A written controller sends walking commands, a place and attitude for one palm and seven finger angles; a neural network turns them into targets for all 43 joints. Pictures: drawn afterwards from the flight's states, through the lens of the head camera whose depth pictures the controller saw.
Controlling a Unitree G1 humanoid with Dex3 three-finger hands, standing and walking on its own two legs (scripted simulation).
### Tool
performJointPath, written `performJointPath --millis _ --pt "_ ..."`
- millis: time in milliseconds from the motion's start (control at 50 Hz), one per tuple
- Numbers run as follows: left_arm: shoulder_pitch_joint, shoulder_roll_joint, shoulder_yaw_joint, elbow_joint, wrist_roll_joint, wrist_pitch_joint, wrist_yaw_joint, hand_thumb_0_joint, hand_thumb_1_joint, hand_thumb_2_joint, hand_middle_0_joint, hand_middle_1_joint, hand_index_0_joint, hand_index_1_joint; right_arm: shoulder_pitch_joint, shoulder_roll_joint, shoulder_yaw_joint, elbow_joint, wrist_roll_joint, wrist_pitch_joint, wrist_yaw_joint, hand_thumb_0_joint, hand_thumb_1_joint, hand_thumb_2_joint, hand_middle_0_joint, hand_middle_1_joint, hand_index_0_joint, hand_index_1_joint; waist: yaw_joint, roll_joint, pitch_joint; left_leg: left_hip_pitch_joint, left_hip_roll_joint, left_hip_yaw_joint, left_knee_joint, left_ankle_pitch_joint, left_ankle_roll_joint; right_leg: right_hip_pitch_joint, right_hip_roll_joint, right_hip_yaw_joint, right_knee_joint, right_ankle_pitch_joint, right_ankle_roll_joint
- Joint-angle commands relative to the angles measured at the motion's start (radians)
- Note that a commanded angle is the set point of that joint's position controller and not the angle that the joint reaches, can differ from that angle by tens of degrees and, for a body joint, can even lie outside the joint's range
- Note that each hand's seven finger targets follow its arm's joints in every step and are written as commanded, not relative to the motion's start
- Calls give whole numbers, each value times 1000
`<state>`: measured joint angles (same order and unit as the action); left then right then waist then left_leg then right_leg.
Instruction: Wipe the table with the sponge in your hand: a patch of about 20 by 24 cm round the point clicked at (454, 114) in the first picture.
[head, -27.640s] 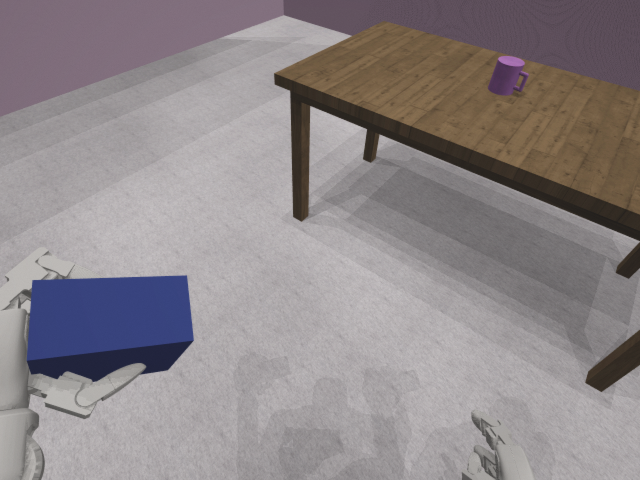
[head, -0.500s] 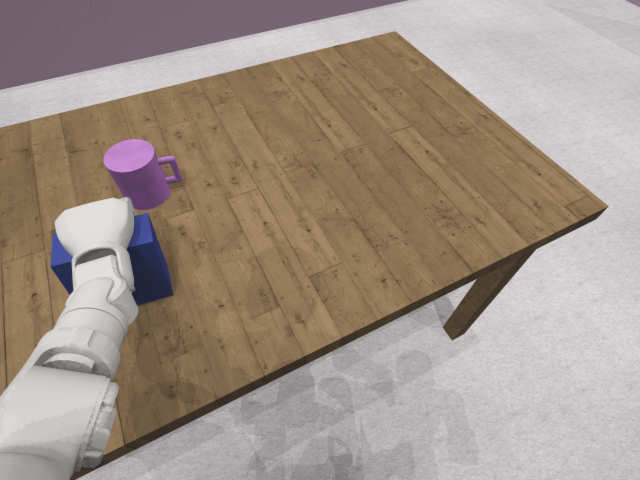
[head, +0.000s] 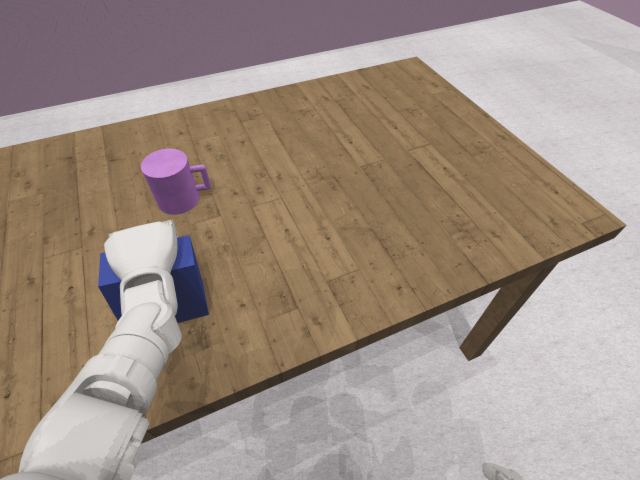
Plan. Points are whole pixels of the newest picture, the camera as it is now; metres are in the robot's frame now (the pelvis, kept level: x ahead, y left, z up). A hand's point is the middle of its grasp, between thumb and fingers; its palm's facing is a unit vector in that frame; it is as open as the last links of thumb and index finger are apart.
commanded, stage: wipe back along the middle lane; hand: left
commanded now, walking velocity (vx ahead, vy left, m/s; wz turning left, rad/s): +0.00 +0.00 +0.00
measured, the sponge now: (161, 294) +0.38 +0.27 -0.04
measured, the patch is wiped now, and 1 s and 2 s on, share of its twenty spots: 0.65 0.75 0.75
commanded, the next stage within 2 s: slide across to the third lane in 1.36 s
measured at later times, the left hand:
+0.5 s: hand (162, 304) +0.33 +0.24 +0.01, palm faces -0.04 -0.02 -1.00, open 10.4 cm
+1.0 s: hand (166, 335) +0.29 +0.22 +0.01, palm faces -0.04 -0.05 -1.00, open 10.4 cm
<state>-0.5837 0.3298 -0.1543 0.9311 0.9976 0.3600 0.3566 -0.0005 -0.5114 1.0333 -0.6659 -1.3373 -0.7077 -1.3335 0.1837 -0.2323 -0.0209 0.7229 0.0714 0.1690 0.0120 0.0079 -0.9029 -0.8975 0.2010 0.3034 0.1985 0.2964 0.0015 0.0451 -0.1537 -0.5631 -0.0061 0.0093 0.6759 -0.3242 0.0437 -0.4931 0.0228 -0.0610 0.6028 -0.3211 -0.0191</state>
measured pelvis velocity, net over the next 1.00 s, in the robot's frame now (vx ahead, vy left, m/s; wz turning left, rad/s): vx -0.01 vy -0.02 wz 0.00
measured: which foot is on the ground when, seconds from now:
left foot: down 0.00-1.00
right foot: down 0.00-1.00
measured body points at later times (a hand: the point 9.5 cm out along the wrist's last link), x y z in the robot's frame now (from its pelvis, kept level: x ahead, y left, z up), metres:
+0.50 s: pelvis +0.00 -0.01 +0.00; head +0.01 -0.02 +0.45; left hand +0.33 +0.24 +0.06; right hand +0.17 -0.25 -0.11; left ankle +0.00 +0.09 -0.72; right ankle -0.02 -0.11 -0.72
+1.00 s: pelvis -0.01 -0.02 +0.00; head -0.01 -0.04 +0.45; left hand +0.29 +0.22 +0.06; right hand +0.19 -0.25 -0.10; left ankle +0.00 +0.09 -0.72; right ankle -0.02 -0.11 -0.72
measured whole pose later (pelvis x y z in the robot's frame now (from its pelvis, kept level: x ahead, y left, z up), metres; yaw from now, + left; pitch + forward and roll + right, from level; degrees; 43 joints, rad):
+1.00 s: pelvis -0.01 -0.02 +0.00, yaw +0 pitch +6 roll -1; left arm -0.17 0.26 -0.24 0.47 0.99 0.48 0.31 0.00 -0.50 1.03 -0.65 -1.35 -0.69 -1.34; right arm 0.11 -0.25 0.00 0.65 0.09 0.16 0.00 0.01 -0.90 -0.90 0.20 0.30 0.20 0.30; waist 0.06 0.06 -0.13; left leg -0.42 0.00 0.01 0.64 -0.31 0.02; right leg -0.37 0.03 -0.06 0.61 -0.33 -0.05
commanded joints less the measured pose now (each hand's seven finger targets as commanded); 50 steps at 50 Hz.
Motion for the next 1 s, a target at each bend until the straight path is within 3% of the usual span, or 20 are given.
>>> performJointPath --millis 0,140,200,240,260,340,360,440,520,540,580,640,660,720,740,800,840,880,940,980 --pt "-114 59 -12 -78 2 3 -33 0 100 1300 -1200 -1600 -1200 -1600 -29 -154 -45 -120 -4 -24 -5 0 -900 -900 200 300 200 300 -14 -62 -226 219 9 -58 -70 317 -12 68 25 10 -61 290 -48" --pt "-33 40 -14 -142 0 37 -34 0 100 1300 -1200 -1600 -1200 -1600 -74 -150 -42 -139 2 -23 -4 0 -900 -900 200 300 200 300 6 -63 -183 214 6 -59 -81 301 -14 77 25 13 -66 275 -54" --pt "36 -11 -64 -183 -5 54 -39 0 100 1300 -1200 -1600 -1200 -1600 -85 -147 -41 -155 3 -24 1 0 -900 -900 200 300 200 300 8 -62 -185 220 1 -52 -76 309 -12 94 24 10 -65 298 -53" --pt "60 46 -9 -194 -8 68 -39 0 100 1300 -1200 -1600 -1200 -1600 -99 -155 -40 -152 5 -21 0 0 -900 -900 200 300 200 300 23 -71 -170 213 1 -58 -82 311 -15 107 25 18 -65 306 -58" --pt "66 -5 -61 -227 -16 73 -45 0 100 1300 -1200 -1600 -1200 -1600 -104 -150 -37 -163 6 -23 -1 0 -900 -900 200 300 200 300 12 -72 -169 215 -4 -50 -82 306 -11 117 24 11 -64 312 -53" --pt "127 32 -22 -257 -19 96 -50 0 100 1300 -1200 -1600 -1200 -1600 -133 -154 -33 -167 12 -25 -5 0 -900 -900 200 300 200 300 31 -82 -135 206 -8 -52 -92 288 -14 127 22 24 -75 312 -55" --pt "122 -15 -69 -286 -29 99 -54 0 100 1300 -1200 -1600 -1200 -1600 -134 -149 -32 -176 12 -27 -5 0 -900 -900 200 300 200 300 18 -86 -141 214 -8 -44 -93 283 -11 135 22 18 -73 312 -52" --pt "175 11 -45 -315 -24 108 -63 0 100 1300 -1200 -1600 -1200 -1600 -155 -151 -29 -183 15 -32 -6 0 -900 -900 200 300 200 300 38 -80 -137 218 -13 -47 -97 275 -14 142 24 28 -76 311 -56" --pt "175 -10 -74 -342 -23 109 -71 0 100 1300 -1200 -1600 -1200 -1600 -163 -147 -23 -189 16 -36 -10 0 -900 -900 200 300 200 300 23 -101 -119 218 -17 -42 -95 259 -11 143 22 28 -79 311 -52" --pt "218 38 -16 -345 -24 108 -67 0 100 1300 -1200 -1600 -1200 -1600 -168 -151 -26 -189 15 -36 -11 0 -900 -900 200 300 200 300 47 -95 -126 215 -19 -45 -96 264 -13 156 24 40 -78 318 -57" --pt "211 -40 -96 -391 -27 105 -75 0 100 1300 -1200 -1600 -1200 -1600 -178 -142 -23 -204 18 -40 -9 0 -900 -900 200 300 200 300 26 -99 -119 222 -19 -39 -93 265 -10 152 21 28 -77 330 -52" --pt "269 -3 -52 -397 -26 110 -75 0 100 1300 -1200 -1600 -1200 -1600 -193 -145 -21 -205 17 -43 -9 0 -900 -900 200 300 200 300 50 -98 -116 216 -22 -43 -99 256 -13 159 23 42 -80 321 -56" --pt "249 -28 -84 -420 -29 108 -76 0 100 1300 -1200 -1600 -1200 -1600 -191 -142 -21 -209 16 -43 -10 0 -900 -900 200 300 200 300 33 -95 -109 221 -22 -36 -97 245 -10 160 21 37 -80 315 -52" --pt "289 -20 -75 -430 -30 113 -78 0 100 1300 -1200 -1600 -1200 -1600 -200 -140 -18 -212 18 -47 -13 0 -900 -900 200 300 200 300 40 -110 -108 215 -28 -30 -94 245 -8 177 17 49 -85 342 -49" --pt "307 36 -17 -442 -35 115 -76 0 100 1300 -1200 -1600 -1200 -1600 -207 -147 -18 -210 17 -46 -15 0 -900 -900 200 300 200 300 57 -106 -113 210 -29 -34 -101 239 -10 189 19 61 -88 343 -53" --pt "307 -28 -89 -469 -31 115 -86 0 100 1300 -1200 -1600 -1200 -1600 -216 -137 -15 -219 19 -49 -18 0 -900 -900 200 300 200 300 38 -115 -90 215 -31 -28 -100 229 -7 181 16 55 -90 335 -47" --pt "317 17 -44 -471 -24 118 -85 0 100 1300 -1200 -1600 -1200 -1600 -222 -143 -15 -215 19 -48 -19 0 -900 -900 200 300 200 300 55 -93 -82 215 -29 -38 -110 219 -10 169 21 64 -93 300 -55" --pt "314 -34 -100 -493 -28 117 -92 0 100 1300 -1200 -1600 -1200 -1600 -224 -137 -13 -225 22 -52 -17 0 -900 -900 200 300 200 300 41 -107 -78 218 -30 -35 -107 213 -7 169 19 51 -92 291 -50" --pt "356 -6 -64 -498 -27 114 -90 0 100 1300 -1200 -1600 -1200 -1600 -234 -139 -16 -224 20 -55 -17 0 -900 -900 200 300 200 300 59 -107 -86 218 -29 -40 -109 210 -9 171 22 65 -94 283 -55" --pt "367 -50 -108 -521 -32 109 -92 0 100 1300 -1200 -1600 -1200 -1600 -232 -135 -17 -229 21 -58 -14 0 -900 -900 200 300 200 300 49 -119 -96 226 -30 -31 -99 216 -5 177 19 56 -86 301 -50"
